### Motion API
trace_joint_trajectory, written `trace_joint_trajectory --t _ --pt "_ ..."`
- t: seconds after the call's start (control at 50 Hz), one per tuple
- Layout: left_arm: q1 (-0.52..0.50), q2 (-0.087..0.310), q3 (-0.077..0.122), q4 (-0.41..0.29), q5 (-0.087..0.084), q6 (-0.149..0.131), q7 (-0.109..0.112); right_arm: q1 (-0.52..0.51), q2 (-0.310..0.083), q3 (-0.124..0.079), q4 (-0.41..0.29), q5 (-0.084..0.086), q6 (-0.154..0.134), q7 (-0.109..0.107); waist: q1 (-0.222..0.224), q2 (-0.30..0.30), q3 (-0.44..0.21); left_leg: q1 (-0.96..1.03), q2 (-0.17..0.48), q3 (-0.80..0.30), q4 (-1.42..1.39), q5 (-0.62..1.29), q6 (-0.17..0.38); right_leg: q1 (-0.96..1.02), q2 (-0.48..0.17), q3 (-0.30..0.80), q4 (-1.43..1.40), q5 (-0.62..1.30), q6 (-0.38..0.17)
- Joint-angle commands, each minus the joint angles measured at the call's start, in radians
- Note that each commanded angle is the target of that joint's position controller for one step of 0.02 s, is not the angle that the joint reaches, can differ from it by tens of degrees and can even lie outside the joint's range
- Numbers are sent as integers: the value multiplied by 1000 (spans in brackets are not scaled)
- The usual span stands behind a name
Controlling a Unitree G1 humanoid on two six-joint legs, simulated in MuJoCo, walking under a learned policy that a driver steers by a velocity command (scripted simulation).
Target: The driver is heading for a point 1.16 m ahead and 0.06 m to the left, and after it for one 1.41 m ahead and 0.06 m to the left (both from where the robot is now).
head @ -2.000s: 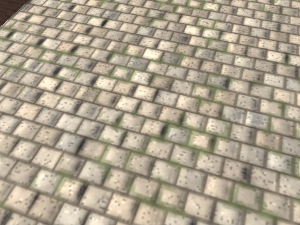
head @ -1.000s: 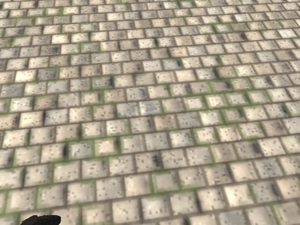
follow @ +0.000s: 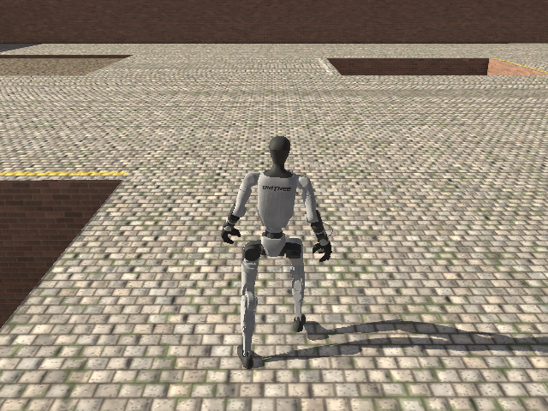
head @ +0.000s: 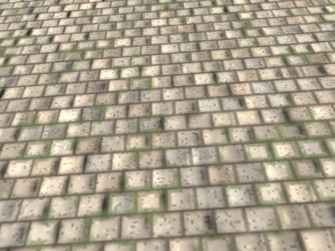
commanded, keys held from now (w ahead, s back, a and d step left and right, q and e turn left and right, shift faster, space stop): w+e+shift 0.14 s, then w+q+shift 0.86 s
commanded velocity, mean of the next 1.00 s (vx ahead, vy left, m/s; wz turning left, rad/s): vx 0.95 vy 0.00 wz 0.30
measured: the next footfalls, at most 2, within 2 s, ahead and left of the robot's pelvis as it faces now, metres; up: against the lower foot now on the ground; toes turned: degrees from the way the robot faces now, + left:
right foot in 0.10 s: +0.20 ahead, -0.17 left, +0.00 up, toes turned -14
left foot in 0.60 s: +0.66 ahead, -0.16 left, +0.00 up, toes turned -2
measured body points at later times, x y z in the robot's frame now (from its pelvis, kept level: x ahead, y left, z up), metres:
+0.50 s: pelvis +0.36 -0.16 -0.01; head +0.37 -0.18 +0.44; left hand +0.41 +0.10 -0.12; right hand +0.51 -0.42 -0.11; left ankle +0.64 -0.06 -0.65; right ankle +0.16 -0.16 -0.73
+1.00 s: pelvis +0.80 -0.24 -0.02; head +0.81 -0.22 +0.43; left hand +0.98 +0.05 -0.04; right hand +0.93 -0.50 -0.12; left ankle +0.62 -0.16 -0.72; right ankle +0.97 -0.36 -0.73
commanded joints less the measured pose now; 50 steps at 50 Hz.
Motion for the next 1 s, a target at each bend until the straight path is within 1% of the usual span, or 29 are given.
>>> trace_joint_trajectory --t 0.02,0.06,0.1,0.12,0.14,0.16,0.18,0.2,0.22,0.24,0.28,0.34,0.4,0.5,0.54,0.58,0.6,0.62,0.64,0.66,0.68,0.7,0.76,0.8,0.86,0.92,0.96,0.98,1.0 --pt "-115 45 -6 -99 -7 -10 -13 -100 -176 -46 -71 12 -8 16 23 61 184 -82 266 -62 -163 -35 201 -58 -19 -42 -65 -52 -51" --pt "-50 82 6 -85 -10 -5 -12 -121 -203 -54 -72 20 1 26 70 66 141 -100 242 5 -30 273 192 121 57 -138 -93 -147 -99" --pt "314 213 82 21 -22 -5 4 -162 -200 -43 -87 30 10 31 276 7 -83 -267 166 69 534 863 148 682 252 -238 -162 -105 -173" --pt "466 320 114 87 -26 0 13 -166 -59 3 -120 -5 -7 22 286 -255 -40 -623 84 6 980 159 74 903 182 17 -256 -117 -215" --pt "353 401 107 26 -15 -22 5 -106 40 38 -210 2 -47 18 115 -516 -206 -925 -120 -237 1312 -293 53 1016 -11 754 -621 -629 -398" --pt "310 278 65 -29 -3 -61 -13 -219 -104 23 -228 37 -79 8 176 -244 -234 -976 -70 -394 1333 -170 87 992 -114 876 -797 -690 -341" --pt "328 228 55 2 9 -82 -16 -244 -121 20 -218 73 -89 6 169 -142 -129 -1033 -44 -361 1298 -71 119 926 -158 830 -814 -647 -315" --pt "296 214 47 16 22 -95 -14 -221 -82 34 -190 59 -91 -3 129 -61 -71 -1000 16 -364 1248 -18 138 797 -154 732 -766 -542 -291" --pt "201 161 29 11 37 -100 -11 -200 -62 38 -170 33 -81 -6 81 -37 -30 -935 68 -367 1184 67 152 662 -105 592 -717 -459 -258" --pt "138 123 12 -7 57 -104 -7 -131 -55 37 -141 40 -59 5 38 -99 -10 -869 101 -376 1170 145 158 551 -74 486 -703 -411 -235" --pt "115 82 -2 1 57 -121 3 -90 -58 32 -100 50 -18 21 24 -90 22 -847 114 -370 1106 234 151 497 -33 319 -748 -230 -193" --pt "174 74 -2 35 59 -144 23 -198 -28 45 -109 48 8 28 72 -39 111 -911 45 -394 928 377 134 509 27 69 -816 67 -105" --pt "198 63 -10 61 63 -152 51 -283 -22 47 -126 47 -15 47 89 -44 154 -883 -40 -305 666 547 126 558 78 -106 -884 308 -19" --pt "205 142 -1 93 73 -132 98 -272 -22 38 -118 53 -46 97 54 -84 83 -686 -165 -120 404 624 169 757 54 -202 -803 941 72" --pt "184 190 17 90 76 -101 126 -158 -64 17 -105 65 -27 94 -26 -159 14 -557 -221 -52 424 526 185 843 19 -217 -596 1365 85" --pt "22 216 33 42 91 -87 139 258 -169 -32 -2 64 16 74 -247 -158 -98 -166 -198 -137 480 401 259 683 -4 -179 -126 1551 72" --pt "-167 168 22 8 65 -99 111 539 -145 -20 91 55 36 50 -394 52 -91 46 -76 -289 325 555 346 455 141 -197 464 777 70" --pt "-181 -87 -47 -55 66 -141 57 484 -57 20 125 -5 28 53 -229 400 -1 156 -116 -429 450 441 374 -3 338 -32 912 -425 58" --pt "36 -143 -80 -109 10 -176 29 232 -45 36 18 -23 1 53 -16 357 -133 166 39 -912 308 -19 534 -213 302 180 972 -450 10" --pt "9 -21 -73 -131 4 -206 4 178 -19 31 -52 -11 0 48 -39 125 -142 94 116 -1113 48 -399 556 -211 267 217 817 -320 -58" --pt "-18 30 -57 -138 10 -212 -5 91 -42 27 -77 -5 -12 46 47 -108 -14 -123 134 -1141 -61 -477 504 -152 217 199 616 -202 -93" --pt "-11 35 -56 -124 32 -197 4 -4 -64 23 -112 -7 -27 44 105 -184 46 -312 104 -1125 -77 -431 494 -68 177 208 491 -144 -76" --pt "-11 86 -41 -110 59 -151 54 -80 -64 27 -139 1 -37 20 126 -153 119 -601 -29 -900 -72 -168 470 85 110 184 232 -92 19" --pt "-135 49 -56 -157 82 -147 70 -45 -61 25 -119 32 -34 -2 59 -80 123 -690 -106 -733 -51 7 440 203 112 128 -29 64 60" --pt "-260 -14 -63 -203 46 -145 65 15 -80 16 -83 55 -12 -15 -40 26 57 -693 -163 -670 26 -19 359 404 197 73 -329 250 106" --pt "-253 40 -27 -197 -4 -149 61 53 -56 16 -62 59 9 -18 -52 99 18 -462 -136 -749 148 -69 319 408 208 138 -487 204 119" --pt "-129 91 12 -165 -14 -163 56 30 -41 17 -71 44 18 -13 33 125 -46 -374 -122 -753 323 87 272 529 197 130 -523 110 71" --pt "67 128 36 -129 -12 -170 55 -9 -8 29 -97 29 14 -3 141 106 -163 -449 -144 -697 569 166 231 769 118 166 -460 58 23" --pt "289 196 51 -93 4 -161 59 19 107 66 -131 -6 9 5 188 -101 -345 -632 -190 -579 936 -156 203 1089 -75 422 -450 -188 -39"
